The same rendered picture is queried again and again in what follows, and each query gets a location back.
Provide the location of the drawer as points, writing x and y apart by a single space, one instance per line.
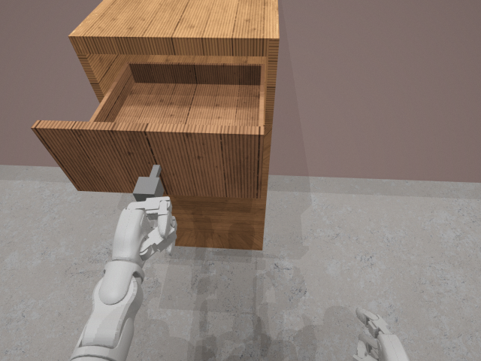
201 122

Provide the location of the handle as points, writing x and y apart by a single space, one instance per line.
149 187

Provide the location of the left robot hand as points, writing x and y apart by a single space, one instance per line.
133 228

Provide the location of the robot left forearm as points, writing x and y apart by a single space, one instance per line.
116 299

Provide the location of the right robot hand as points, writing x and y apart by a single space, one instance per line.
388 346

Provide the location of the cabinet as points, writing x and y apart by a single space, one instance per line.
197 31

